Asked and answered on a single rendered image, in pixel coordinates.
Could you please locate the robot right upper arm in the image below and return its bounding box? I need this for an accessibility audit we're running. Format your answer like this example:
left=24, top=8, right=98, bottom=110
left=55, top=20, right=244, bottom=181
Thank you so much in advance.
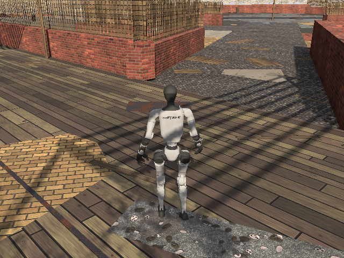
left=182, top=108, right=198, bottom=137

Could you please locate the left robot forearm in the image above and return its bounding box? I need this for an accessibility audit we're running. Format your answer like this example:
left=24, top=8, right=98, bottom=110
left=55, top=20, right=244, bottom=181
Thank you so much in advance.
left=138, top=131, right=150, bottom=155

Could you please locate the robot left upper arm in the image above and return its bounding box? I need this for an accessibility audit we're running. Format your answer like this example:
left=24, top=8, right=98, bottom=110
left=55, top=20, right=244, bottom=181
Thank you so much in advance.
left=145, top=109, right=160, bottom=139

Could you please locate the right robot forearm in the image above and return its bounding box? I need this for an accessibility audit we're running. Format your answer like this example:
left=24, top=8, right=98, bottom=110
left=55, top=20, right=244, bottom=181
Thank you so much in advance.
left=192, top=129, right=202, bottom=146

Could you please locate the left robot shin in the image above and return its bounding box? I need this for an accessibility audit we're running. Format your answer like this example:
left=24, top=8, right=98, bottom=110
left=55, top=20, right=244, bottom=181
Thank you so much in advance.
left=156, top=176, right=164, bottom=210

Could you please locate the humanoid robot torso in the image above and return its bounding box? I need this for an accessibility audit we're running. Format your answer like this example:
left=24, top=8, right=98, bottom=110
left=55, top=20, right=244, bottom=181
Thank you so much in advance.
left=159, top=106, right=184, bottom=161

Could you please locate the robot left hand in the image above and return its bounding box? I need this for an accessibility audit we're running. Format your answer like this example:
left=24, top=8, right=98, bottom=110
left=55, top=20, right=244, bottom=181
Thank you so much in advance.
left=136, top=153, right=149, bottom=167

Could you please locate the robot right hand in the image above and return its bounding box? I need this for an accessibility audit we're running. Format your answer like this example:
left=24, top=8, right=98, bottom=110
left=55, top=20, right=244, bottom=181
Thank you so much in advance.
left=190, top=145, right=203, bottom=154

